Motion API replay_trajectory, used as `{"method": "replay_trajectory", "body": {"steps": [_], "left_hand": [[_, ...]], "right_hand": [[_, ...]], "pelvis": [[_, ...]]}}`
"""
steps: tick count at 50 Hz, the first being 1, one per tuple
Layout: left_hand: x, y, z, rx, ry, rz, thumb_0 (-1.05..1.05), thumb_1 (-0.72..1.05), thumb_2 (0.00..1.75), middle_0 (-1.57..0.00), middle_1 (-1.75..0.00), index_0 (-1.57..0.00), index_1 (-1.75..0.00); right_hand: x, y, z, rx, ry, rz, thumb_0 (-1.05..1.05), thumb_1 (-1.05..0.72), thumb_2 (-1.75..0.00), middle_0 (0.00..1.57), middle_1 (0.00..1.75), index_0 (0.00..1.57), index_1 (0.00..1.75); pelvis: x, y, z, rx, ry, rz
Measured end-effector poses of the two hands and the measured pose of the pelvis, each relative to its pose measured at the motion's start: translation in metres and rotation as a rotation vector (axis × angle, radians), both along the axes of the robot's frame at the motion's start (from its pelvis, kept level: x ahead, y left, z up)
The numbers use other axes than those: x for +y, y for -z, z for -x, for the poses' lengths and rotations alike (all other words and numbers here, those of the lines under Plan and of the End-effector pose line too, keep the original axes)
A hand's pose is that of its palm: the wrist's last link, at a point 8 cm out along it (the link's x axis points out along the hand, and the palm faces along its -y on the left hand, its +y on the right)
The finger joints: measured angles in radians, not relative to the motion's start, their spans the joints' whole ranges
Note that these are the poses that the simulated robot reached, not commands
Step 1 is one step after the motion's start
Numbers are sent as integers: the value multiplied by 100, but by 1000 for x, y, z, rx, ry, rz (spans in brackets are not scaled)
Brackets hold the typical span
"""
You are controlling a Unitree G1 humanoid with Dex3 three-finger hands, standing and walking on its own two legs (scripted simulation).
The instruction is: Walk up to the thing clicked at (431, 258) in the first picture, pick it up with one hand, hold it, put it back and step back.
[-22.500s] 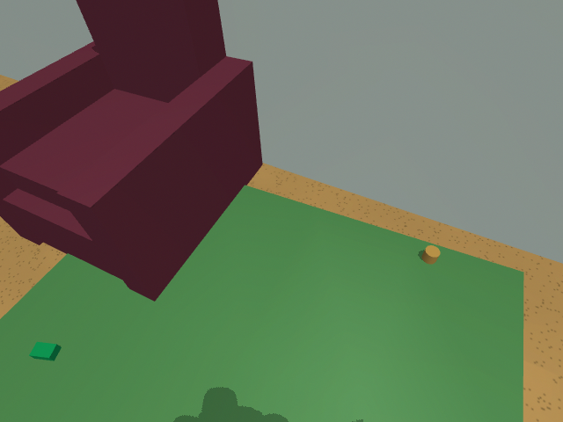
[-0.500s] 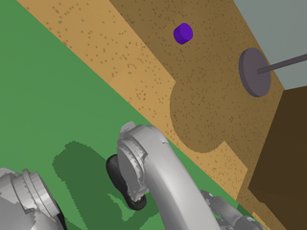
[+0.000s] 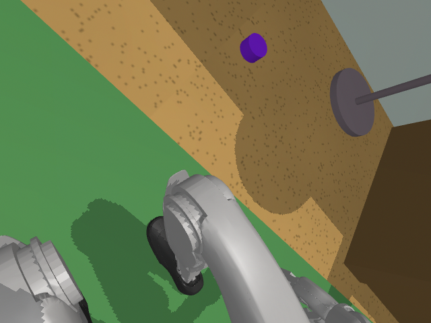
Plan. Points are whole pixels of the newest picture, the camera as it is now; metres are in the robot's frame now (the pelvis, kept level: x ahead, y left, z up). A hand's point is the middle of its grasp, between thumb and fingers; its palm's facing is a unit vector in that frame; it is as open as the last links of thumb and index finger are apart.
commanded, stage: close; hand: left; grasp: from above
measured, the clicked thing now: out of the picture +0.46 +0.37 -0.29
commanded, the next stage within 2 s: settle in 0.98 s
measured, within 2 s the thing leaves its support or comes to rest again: leaves its support in 1.34 s
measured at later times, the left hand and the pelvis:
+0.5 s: hand out of the picture +0.44 +0.36 -0.27, palm faces -0.46 -0.18 -0.87, open 9.9 cm; pelvis +0.00 +0.00 +0.00, yaw +0 degrees
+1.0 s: hand out of the picture +0.45 +0.36 -0.27, palm faces -0.44 -0.18 -0.88, open 7.6 cm; pelvis +0.00 +0.00 +0.00, yaw +0 degrees
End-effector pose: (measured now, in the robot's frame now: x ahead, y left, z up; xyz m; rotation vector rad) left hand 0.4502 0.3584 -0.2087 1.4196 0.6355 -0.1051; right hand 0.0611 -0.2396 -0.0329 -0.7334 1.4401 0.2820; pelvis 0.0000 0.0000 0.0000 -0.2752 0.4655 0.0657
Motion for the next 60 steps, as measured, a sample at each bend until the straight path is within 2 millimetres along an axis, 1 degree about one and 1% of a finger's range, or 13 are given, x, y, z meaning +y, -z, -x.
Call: {"method": "replay_trajectory", "body": {"steps": [5,9,13,22,30,35,50,60], "left_hand": [[0,2,-2,3,-4,-10,0,-13,73,-30,-93,-34,-89],[-1,-1,-7,-13,-10,-11,0,-9,70,-33,-91,-37,-86],[-1,-1,-7,0,-24,-11,0,-5,67,-36,-88,-40,-83],[1,-2,0,33,-25,-11,0,6,60,-44,-82,-49,-77],[-3,2,4,22,4,7,0,17,55,-52,-79,-57,-73],[-5,2,3,0,14,3,0,23,54,-56,-77,-62,-71],[0,1,-2,9,-25,-12,-4,28,43,-62,-67,-80,-65],[2,0,0,13,-19,-2,-6,31,36,-64,-64,-90,-63]], "right_hand": [[0,-1,-1,-2,2,2,0,-90,-90,20,30,21,30],[0,-3,-1,2,3,-3,0,-90,-90,20,30,21,30],[0,-3,-1,-4,10,-3,0,-90,-90,20,30,21,30],[-1,-1,3,-2,15,-9,0,-90,-90,20,30,21,30],[-1,0,4,6,1,-4,0,-90,-90,20,30,21,30],[0,1,3,1,-7,-5,0,-90,-90,20,30,21,30],[-1,0,0,-3,3,-9,0,-90,-90,20,30,21,30],[-1,-1,0,-4,2,-2,0,-91,-90,20,30,21,30]], "pelvis": [[1,-1,0,4,1,3],[1,-2,-1,10,0,2],[0,-2,-1,10,0,3],[0,-2,1,1,0,-2],[-1,0,2,-12,2,-3],[-1,1,2,-14,2,-2],[0,-1,0,3,3,-1],[0,0,1,-5,2,2]]}}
